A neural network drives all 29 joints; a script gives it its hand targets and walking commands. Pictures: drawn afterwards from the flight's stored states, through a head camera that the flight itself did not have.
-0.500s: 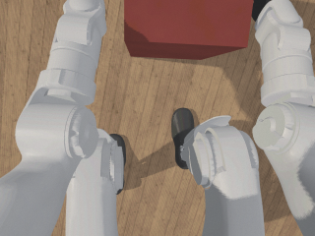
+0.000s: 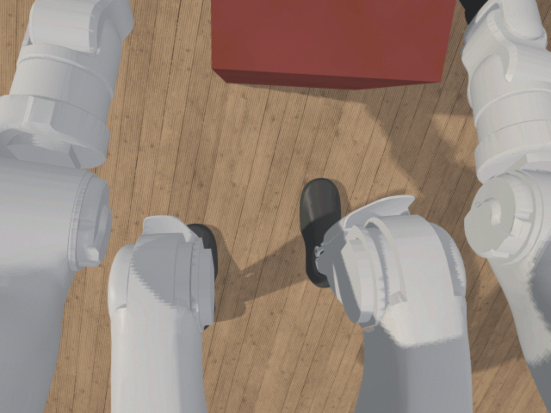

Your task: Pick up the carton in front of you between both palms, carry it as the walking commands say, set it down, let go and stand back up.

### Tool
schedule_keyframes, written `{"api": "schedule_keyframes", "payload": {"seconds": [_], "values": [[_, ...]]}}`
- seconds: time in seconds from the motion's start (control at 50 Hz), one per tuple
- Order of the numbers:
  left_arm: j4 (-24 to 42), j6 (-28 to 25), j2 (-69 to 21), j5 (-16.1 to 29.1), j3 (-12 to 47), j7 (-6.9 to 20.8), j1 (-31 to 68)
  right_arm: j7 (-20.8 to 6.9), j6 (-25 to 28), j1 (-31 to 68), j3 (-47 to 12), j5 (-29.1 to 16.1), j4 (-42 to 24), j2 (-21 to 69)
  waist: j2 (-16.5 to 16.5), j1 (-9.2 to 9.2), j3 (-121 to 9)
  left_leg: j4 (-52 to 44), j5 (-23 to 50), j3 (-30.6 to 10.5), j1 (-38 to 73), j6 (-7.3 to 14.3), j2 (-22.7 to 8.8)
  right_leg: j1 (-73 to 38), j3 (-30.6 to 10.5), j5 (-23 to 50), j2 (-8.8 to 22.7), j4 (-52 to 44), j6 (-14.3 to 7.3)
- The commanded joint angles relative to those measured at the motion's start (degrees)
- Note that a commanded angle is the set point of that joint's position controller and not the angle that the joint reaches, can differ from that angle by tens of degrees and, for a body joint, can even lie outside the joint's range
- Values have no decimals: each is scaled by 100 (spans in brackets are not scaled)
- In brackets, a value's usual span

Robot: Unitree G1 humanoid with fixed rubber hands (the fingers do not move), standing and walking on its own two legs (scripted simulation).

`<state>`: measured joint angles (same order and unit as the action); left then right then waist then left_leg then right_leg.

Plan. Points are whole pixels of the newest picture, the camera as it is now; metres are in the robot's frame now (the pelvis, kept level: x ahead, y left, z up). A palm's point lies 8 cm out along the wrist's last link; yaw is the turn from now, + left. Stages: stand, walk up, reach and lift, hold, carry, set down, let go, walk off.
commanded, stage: set down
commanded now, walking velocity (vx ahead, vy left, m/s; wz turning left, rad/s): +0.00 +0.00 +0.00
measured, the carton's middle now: out of the picture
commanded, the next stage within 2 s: let go in 1.02 s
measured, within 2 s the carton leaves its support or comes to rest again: neither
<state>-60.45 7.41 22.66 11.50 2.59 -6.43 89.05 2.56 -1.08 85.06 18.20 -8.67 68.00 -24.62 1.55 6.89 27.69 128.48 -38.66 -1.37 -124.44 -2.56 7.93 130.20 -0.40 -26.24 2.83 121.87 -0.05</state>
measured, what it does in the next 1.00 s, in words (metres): rises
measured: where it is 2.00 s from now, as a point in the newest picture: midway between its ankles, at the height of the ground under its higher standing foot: (259, 272)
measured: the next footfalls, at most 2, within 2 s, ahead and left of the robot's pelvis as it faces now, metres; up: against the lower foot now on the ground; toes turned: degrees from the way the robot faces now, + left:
none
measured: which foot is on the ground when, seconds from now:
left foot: down 0.00-1.00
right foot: down 0.00-1.00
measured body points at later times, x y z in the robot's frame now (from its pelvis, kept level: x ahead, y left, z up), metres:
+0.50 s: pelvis +0.01 +0.00 +0.09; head +0.35 -0.05 +0.39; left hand +0.61 +0.08 -0.02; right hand +0.53 -0.30 -0.02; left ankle +0.09 +0.11 -0.34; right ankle +0.14 -0.13 -0.34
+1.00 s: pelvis +0.04 -0.01 +0.23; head +0.35 -0.05 +0.55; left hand +0.61 +0.08 +0.13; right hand +0.52 -0.31 +0.13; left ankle +0.09 +0.11 -0.34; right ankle +0.14 -0.13 -0.34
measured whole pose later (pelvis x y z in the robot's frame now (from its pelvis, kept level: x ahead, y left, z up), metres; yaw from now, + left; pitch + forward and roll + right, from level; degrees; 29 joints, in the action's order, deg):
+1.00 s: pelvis +0.04 -0.01 +0.23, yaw -1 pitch +47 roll +3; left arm -51.5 12.2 16.2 0.1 -12.2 -3.2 69.7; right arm 0.0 -10.6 63.2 21.3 -1.6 46.9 -16.0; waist 2.3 6.5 -3.6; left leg 77.2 -27.2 -1.8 -96.9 -1.6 3.8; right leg 102.6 -1.5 -17.5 -0.1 73.3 -0.3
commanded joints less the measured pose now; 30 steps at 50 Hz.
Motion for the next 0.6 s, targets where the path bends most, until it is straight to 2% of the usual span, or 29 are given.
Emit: {"api": "schedule_keyframes", "payload": {"seconds": [0.0,0.12,0.22,0.28,0.38,0.5,0.58], "values": [[767,-97,182,53,-16,-15,1616,43,71,1181,-81,-159,-760,-954,487,791,-8140,-1289,1794,343,2020,-119,-363,-5253,163,2830,-122,-468,73],[1378,131,358,-411,-626,-191,1256,140,-284,834,-127,-188,-1728,-778,225,389,-9315,-1768,1487,617,2138,-1,-182,-6269,322,2810,-314,-902,118],[1055,372,260,-651,-1015,-187,1066,161,-618,710,-157,-12,-1805,-425,10,236,-8268,-2299,830,643,1855,137,-125,-5444,405,1730,-390,-1513,207],[795,365,148,-733,-1145,-101,914,136,-635,608,-146,127,-1726,-278,-76,222,-7944,-2576,745,608,1749,157,-127,-5148,397,1529,-395,-1800,236],[674,329,74,-846,-1249,-15,734,95,-636,350,25,343,-1779,-218,-34,281,-8224,-3022,916,579,1941,110,-107,-5234,417,1717,-426,-2210,258],[1187,406,44,-883,-1200,7,561,36,-749,-13,197,433,-2253,-291,226,386,-9098,-3534,1385,582,2670,34,-54,-5776,462,2264,-507,-2720,227],[1646,518,31,-894,-1166,10,411,-36,-883,-220,216,392,-2643,-307,363,376,-9536,-3911,1705,583,3217,4,-29,-6212,472,2615,-562,-3102,209]]}}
